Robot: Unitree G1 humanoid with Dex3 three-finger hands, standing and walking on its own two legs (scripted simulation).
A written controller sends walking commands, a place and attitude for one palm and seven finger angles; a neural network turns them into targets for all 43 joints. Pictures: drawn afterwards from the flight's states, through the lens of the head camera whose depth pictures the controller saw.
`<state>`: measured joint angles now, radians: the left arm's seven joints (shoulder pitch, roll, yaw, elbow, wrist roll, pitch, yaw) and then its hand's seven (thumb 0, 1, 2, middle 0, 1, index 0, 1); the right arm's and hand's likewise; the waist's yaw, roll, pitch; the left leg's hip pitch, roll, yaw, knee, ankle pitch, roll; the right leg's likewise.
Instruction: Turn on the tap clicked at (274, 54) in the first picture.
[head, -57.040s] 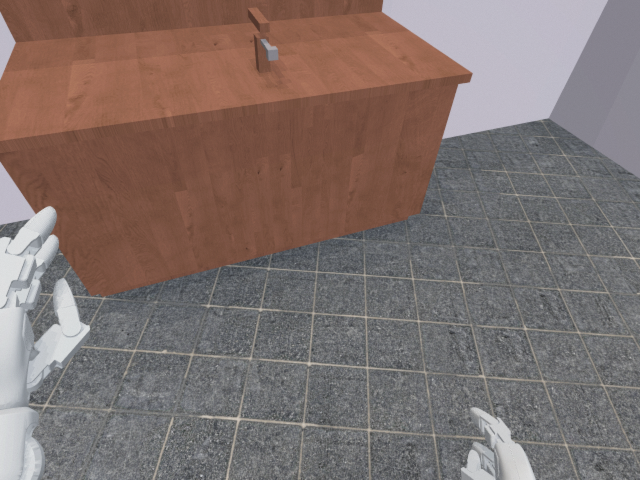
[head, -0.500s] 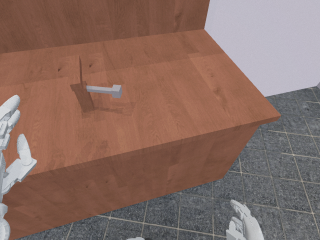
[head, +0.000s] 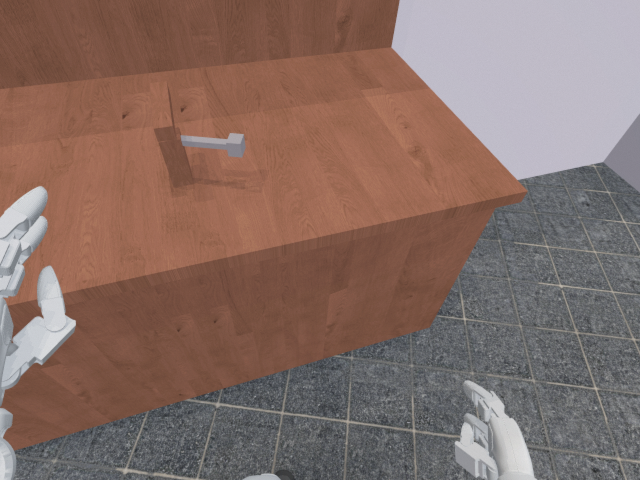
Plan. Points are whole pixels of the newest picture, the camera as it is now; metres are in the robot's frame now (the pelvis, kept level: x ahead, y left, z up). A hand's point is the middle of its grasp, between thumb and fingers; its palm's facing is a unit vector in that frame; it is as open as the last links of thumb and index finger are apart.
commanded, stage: stop stepping back and stand still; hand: left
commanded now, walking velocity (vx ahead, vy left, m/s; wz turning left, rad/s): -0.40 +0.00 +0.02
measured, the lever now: (236, 145) +0.61 +0.19 +0.06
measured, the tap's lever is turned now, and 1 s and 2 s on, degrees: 67 67 67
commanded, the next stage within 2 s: stand and check the lever's angle in 1.64 s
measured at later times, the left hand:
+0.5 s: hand out of the picture +0.07 +0.25 +0.18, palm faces +0.48 -0.80 -0.37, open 7.4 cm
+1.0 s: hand out of the picture +0.02 +0.23 +0.18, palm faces +0.42 -0.84 -0.34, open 7.4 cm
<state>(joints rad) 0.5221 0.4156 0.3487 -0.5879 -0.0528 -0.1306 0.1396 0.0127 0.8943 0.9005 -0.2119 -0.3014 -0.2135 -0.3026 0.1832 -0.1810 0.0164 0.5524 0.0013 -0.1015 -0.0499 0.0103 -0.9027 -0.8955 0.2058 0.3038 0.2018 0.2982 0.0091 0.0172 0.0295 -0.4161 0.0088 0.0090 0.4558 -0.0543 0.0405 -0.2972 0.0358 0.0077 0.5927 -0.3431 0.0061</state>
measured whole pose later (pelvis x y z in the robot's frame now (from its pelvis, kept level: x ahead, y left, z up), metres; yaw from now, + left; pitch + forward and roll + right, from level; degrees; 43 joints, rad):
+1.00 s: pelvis -0.18 -0.02 +0.01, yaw +2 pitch -1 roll -3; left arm 0.49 0.35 0.34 -0.49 -0.04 -0.13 0.15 0.01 0.90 0.90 -0.21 -0.30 -0.21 -0.30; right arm 0.30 -0.15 0.04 0.63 0.02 -0.13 -0.05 0.01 -0.90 -0.90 0.21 0.30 0.20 0.30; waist -0.04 0.02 -0.05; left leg -0.22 0.06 0.02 0.50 -0.27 0.02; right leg -0.35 -0.01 -0.08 0.65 -0.36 -0.01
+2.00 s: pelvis -0.16 -0.02 +0.01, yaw +2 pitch -2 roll -1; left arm 0.46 0.33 0.30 -0.45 -0.05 -0.16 0.16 0.01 0.89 0.90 -0.21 -0.30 -0.21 -0.30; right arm 0.19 -0.21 0.01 0.61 0.01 -0.08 -0.07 0.01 -0.90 -0.90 0.21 0.30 0.20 0.30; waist 0.01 0.01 0.02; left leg -0.19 0.01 0.00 0.45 -0.23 0.01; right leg -0.17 -0.01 -0.02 0.39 -0.19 0.02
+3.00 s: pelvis -0.15 -0.01 +0.01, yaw +2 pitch -2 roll -1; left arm 0.47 0.33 0.29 -0.44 -0.05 -0.15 0.16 0.01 0.89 0.90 -0.21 -0.30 -0.21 -0.30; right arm 0.19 -0.21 0.01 0.61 0.01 -0.07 -0.08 0.01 -0.90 -0.90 0.21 0.30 0.20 0.30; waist 0.01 0.02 0.01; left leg -0.18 0.00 0.00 0.44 -0.23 0.02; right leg -0.16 -0.02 -0.02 0.37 -0.18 0.02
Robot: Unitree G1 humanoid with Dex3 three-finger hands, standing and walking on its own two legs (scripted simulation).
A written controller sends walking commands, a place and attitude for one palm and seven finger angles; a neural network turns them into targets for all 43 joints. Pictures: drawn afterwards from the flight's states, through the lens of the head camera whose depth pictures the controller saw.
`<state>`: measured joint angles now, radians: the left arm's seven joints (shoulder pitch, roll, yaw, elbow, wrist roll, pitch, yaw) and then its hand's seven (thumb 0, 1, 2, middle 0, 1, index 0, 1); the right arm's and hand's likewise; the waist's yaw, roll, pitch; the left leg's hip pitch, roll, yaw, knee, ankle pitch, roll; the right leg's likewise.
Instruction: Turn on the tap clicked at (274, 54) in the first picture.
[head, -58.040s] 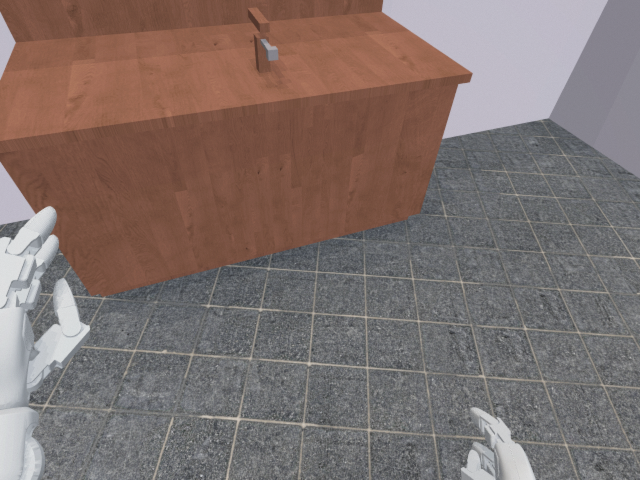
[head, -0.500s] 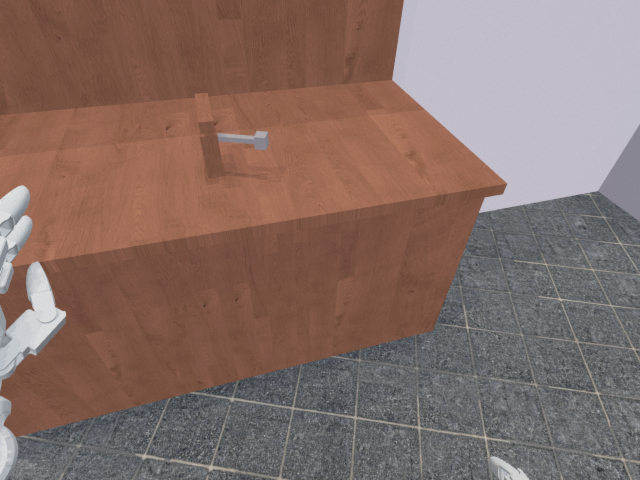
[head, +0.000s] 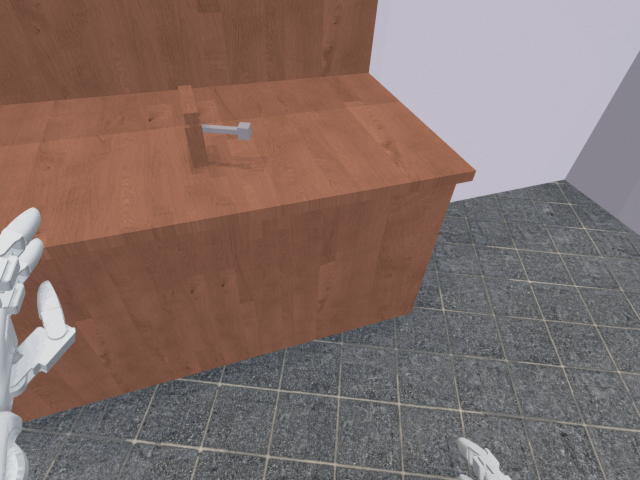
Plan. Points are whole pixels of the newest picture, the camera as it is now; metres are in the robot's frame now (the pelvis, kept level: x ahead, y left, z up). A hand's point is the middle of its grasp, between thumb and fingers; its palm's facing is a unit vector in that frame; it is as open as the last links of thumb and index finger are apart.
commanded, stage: stop stepping back and stand still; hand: left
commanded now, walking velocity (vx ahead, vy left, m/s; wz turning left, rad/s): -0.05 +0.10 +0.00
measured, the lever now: (244, 131) +0.80 +0.19 +0.06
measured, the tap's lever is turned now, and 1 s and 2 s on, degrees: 67 67 67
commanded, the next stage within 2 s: stand and check the lever's angle in 0.64 s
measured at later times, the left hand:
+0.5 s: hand (92, 319) +0.23 +0.23 +0.16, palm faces +0.42 -0.84 -0.33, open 7.4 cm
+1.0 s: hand (88, 315) +0.24 +0.24 +0.16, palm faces +0.41 -0.85 -0.34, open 7.4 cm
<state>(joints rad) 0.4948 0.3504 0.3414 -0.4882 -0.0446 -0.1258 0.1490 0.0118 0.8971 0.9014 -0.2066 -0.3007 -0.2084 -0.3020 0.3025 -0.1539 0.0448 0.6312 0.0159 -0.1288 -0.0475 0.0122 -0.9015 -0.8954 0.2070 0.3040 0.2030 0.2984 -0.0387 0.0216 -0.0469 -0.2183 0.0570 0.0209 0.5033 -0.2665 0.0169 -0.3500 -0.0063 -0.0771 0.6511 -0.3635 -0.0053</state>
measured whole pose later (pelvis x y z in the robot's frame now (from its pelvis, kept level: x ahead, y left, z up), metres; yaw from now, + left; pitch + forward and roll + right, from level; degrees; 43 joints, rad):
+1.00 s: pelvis +0.03 +0.00 +0.00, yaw +1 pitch -2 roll -1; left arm 0.46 0.33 0.30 -0.45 -0.05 -0.16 0.16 0.01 0.89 0.90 -0.21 -0.30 -0.21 -0.30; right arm 0.19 -0.21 0.01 0.61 0.01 -0.08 -0.07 0.01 -0.90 -0.90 0.21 0.30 0.20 0.30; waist 0.01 0.01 0.02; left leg -0.19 0.01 0.00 0.45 -0.23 0.01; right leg -0.17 -0.01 -0.02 0.39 -0.19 0.02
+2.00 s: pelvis +0.03 +0.00 +0.00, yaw +1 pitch -2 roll -1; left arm 0.47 0.33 0.29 -0.44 -0.05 -0.15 0.16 0.01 0.89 0.90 -0.21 -0.30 -0.21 -0.30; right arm 0.19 -0.21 0.01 0.61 0.01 -0.07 -0.08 0.01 -0.90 -0.90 0.21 0.30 0.20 0.30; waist 0.01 0.02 0.01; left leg -0.18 0.00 0.00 0.44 -0.23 0.02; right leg -0.16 -0.02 -0.02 0.37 -0.18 0.02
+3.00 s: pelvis +0.04 +0.00 +0.00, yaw +0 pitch -1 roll -1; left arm 0.47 0.33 0.30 -0.44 -0.05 -0.15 0.15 0.01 0.89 0.90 -0.21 -0.30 -0.21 -0.30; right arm 0.18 -0.20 0.01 0.61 0.01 -0.07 -0.08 0.01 -0.90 -0.90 0.21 0.30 0.20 0.30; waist 0.01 0.02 0.01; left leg -0.18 0.00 0.00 0.44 -0.23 0.02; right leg -0.16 -0.02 -0.01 0.36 -0.18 0.03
